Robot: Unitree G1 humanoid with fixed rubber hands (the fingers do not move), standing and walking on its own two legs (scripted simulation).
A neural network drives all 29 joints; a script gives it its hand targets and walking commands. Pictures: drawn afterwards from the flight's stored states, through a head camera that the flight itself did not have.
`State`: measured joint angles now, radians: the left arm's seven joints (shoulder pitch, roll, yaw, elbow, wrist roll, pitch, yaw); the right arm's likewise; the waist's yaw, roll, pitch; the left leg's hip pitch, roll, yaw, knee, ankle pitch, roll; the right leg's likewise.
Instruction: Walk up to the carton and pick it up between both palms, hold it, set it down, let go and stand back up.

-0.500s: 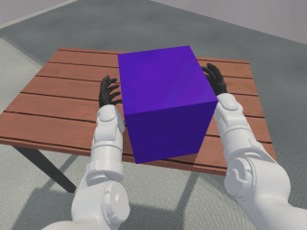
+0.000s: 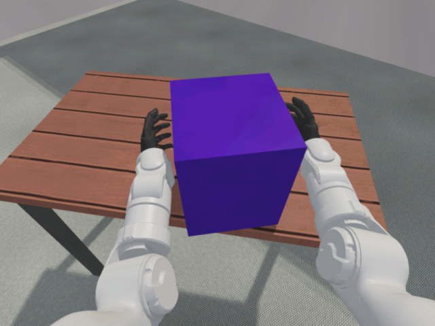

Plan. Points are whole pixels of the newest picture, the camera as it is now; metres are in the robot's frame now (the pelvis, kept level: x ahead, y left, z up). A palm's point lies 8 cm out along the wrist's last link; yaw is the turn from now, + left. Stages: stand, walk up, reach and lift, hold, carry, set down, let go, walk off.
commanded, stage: reach and lift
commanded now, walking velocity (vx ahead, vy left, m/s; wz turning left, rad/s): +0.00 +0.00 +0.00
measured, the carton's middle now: (227, 157) +0.43 +0.06 +0.07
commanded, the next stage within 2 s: none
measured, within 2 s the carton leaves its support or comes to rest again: neither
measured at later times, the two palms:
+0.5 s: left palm (140, 133) +0.38 +0.21 +0.16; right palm (305, 133) +0.43 -0.08 +0.16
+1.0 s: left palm (129, 106) +0.39 +0.22 +0.21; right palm (309, 114) +0.42 -0.07 +0.21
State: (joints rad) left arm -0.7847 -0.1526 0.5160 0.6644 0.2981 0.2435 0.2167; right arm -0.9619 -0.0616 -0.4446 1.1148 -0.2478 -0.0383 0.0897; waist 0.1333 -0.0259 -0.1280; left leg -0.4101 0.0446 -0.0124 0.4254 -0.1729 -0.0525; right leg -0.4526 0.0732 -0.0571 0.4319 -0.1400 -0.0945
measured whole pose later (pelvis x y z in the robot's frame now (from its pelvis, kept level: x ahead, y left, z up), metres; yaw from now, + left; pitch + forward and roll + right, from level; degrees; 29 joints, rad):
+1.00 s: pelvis -0.01 +0.02 +0.00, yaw +0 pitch +7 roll +0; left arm -0.93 0.06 0.33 0.65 0.18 0.52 0.15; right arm -1.02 -0.03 -0.29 0.98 0.01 0.25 -0.10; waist 0.05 -0.06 -0.20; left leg -0.39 0.03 -0.01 0.43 -0.16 -0.04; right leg -0.41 0.06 -0.06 0.39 -0.10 -0.07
